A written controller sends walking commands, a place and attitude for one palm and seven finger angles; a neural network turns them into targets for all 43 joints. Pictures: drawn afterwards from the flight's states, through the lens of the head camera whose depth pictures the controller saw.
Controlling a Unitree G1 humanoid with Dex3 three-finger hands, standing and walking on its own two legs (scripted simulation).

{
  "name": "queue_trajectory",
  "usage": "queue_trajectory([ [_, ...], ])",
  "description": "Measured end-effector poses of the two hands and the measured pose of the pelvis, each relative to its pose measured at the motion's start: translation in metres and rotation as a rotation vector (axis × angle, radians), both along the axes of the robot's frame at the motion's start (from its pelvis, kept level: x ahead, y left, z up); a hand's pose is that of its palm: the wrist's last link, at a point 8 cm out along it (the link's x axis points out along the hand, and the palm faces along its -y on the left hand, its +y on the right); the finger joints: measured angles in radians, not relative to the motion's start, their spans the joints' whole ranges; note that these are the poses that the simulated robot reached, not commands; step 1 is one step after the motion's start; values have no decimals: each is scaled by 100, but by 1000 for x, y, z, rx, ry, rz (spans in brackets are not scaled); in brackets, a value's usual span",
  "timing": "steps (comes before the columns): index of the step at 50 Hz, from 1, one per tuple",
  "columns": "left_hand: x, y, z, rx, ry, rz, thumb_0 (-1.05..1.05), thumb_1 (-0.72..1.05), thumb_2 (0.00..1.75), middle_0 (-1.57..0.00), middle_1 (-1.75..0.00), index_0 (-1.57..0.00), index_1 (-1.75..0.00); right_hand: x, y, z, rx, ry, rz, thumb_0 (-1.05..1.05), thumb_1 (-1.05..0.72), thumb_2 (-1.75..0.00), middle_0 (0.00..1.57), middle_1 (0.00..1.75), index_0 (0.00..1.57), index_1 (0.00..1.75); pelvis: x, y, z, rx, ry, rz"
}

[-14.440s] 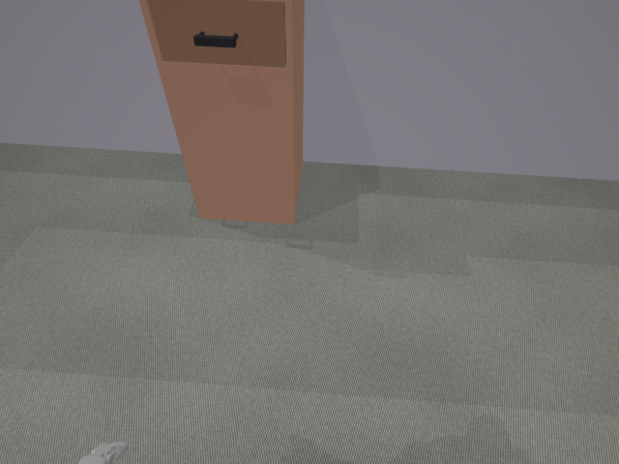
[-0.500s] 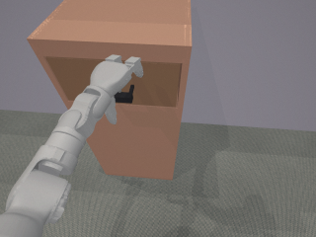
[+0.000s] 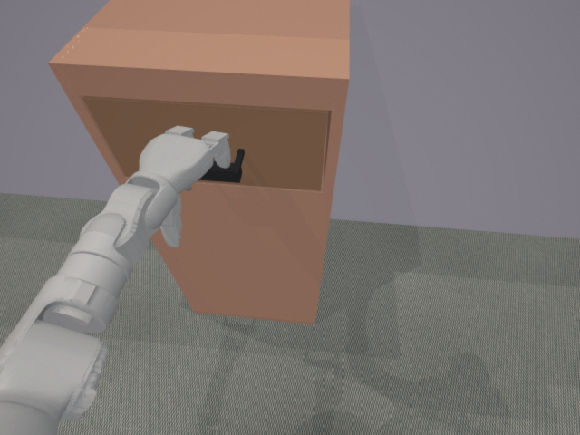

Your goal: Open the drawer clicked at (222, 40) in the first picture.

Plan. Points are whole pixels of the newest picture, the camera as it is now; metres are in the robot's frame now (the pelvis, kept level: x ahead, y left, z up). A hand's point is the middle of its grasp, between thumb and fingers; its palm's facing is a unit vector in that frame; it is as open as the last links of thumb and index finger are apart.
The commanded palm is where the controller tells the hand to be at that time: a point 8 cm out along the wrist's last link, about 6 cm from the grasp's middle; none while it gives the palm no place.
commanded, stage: move the hooked fingers above the handle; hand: left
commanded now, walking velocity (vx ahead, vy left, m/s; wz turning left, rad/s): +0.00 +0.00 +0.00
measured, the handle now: (208, 161) +0.53 +0.17 +0.05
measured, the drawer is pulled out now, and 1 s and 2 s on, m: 0.00 0.00 0.00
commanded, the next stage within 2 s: none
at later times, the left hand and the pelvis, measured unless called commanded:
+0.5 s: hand (171, 182) +0.45 +0.20 +0.08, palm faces -0.19 +0.00 -0.98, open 13.7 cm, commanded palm +0.44 +0.19 +0.16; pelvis +0.00 -0.01 +0.00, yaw -3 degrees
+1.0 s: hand (183, 166) +0.47 +0.19 +0.09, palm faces -0.13 -0.01 -0.99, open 13.6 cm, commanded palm +0.45 +0.18 +0.16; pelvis +0.01 +0.00 +0.00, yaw -3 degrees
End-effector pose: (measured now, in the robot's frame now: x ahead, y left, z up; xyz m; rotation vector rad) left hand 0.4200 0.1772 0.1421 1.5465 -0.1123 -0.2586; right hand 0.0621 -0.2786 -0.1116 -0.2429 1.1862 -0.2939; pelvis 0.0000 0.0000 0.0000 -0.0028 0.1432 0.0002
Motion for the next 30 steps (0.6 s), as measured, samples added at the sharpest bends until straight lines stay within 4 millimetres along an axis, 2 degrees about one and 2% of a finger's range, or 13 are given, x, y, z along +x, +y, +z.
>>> queue_trajectory([
  [4,13,-27,13,-84,-132,-63,0,-49,30,-33,-120,-33,-121,3,-3,-1,5,-9,-15,1,-90,-90,20,30,20,30,1,2,-3,1,19,-10],
  [8,39,-25,24,-93,-221,61,0,-49,30,-36,-123,-33,-120,2,5,-5,46,-24,-46,0,-90,-90,20,30,20,30,2,3,-3,7,44,-42],
  [11,42,-30,30,-74,-236,104,0,-49,30,-44,-130,-37,-125,0,14,-12,89,-5,-48,0,-90,-90,20,30,20,30,4,3,-2,9,49,-52],
  [15,44,-31,36,-11,-181,182,0,-49,30,-42,-128,-40,-131,0,26,-16,134,-3,-68,0,-90,-90,20,30,20,30,4,1,1,14,34,-68],
  [17,43,-27,36,11,-137,216,0,-49,30,-40,-127,-39,-131,1,29,-15,144,-22,-81,1,-90,-90,20,30,20,30,4,-1,2,16,23,-74],
  [19,41,-15,30,19,-64,267,0,-49,30,-37,-125,-37,-129,3,30,-12,145,-47,-91,1,-90,-90,20,30,20,30,3,-3,3,17,12,-77],
  [24,25,21,0,35,87,286,0,-49,30,-34,-122,-34,-124,3,19,-4,98,-76,-76,0,-90,-90,21,30,20,30,1,-7,3,15,2,-64],
  [27,10,25,-7,33,64,184,0,-49,30,-33,-121,-32,-122,1,8,-1,51,-50,-42,0,-90,-90,21,30,20,30,1,-6,2,10,5,-41],
  [30,-1,13,0,9,-19,53,0,-49,30,-33,-120,-30,-121,1,-1,-2,16,-14,-12,0,-90,-90,20,30,20,30,1,-4,-1,3,9,-16],
])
